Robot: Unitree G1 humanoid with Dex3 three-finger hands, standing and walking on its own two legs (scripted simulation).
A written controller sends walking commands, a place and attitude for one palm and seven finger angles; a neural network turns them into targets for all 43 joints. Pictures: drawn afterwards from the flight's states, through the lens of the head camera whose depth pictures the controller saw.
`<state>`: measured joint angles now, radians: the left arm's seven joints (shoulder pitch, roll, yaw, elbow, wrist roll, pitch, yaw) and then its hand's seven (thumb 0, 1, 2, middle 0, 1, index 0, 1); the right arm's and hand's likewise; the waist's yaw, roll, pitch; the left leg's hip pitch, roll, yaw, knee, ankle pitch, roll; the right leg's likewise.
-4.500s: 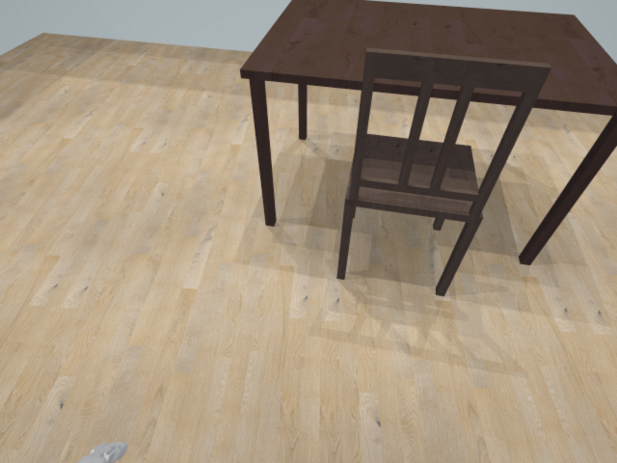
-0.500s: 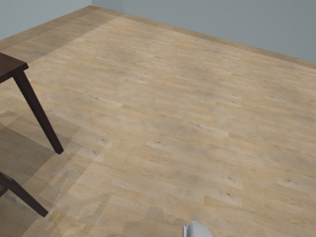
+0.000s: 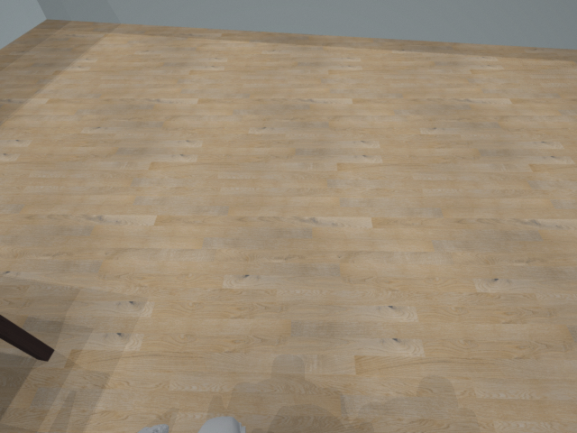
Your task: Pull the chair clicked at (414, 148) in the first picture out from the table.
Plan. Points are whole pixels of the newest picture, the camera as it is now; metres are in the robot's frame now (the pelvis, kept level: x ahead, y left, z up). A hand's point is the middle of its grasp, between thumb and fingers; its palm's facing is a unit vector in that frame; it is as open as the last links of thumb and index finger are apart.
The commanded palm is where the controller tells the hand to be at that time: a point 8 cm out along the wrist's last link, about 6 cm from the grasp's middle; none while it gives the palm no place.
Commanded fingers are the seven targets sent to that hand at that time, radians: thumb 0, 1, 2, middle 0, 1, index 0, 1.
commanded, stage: turn to face it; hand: left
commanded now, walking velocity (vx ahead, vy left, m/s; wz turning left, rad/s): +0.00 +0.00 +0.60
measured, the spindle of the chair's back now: out of the picture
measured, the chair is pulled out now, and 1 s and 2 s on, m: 0.00 0.00 0.00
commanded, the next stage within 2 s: none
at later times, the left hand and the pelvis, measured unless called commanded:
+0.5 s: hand out of the picture +0.01 +0.27 -0.16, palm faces +0.31 -0.92 -0.24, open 7.3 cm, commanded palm none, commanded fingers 0.00 0.90 0.90 -0.20 -0.30 -0.20 -0.30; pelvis +0.02 +0.05 +0.01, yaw +15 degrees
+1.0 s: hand out of the picture +0.00 +0.18 -0.13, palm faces +0.55 -0.79 -0.28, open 7.3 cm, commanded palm none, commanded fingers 0.00 0.90 0.90 -0.20 -0.30 -0.20 -0.30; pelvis +0.03 -0.03 +0.01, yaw +35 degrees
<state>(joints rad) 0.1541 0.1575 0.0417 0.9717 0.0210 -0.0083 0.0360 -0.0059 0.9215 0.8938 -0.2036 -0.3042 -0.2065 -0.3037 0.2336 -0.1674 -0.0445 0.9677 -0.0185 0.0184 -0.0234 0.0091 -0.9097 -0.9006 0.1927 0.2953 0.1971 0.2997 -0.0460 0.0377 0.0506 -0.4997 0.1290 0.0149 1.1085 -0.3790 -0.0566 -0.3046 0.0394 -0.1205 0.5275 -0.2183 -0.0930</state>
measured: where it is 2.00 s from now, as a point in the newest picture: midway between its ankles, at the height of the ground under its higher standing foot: outside the picture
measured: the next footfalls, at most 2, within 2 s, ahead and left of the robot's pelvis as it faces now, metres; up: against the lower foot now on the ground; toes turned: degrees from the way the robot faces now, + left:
left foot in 0.22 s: +0.06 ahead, +0.14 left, +0.00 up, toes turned +15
right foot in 0.78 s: +0.09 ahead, -0.10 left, +0.00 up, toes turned +25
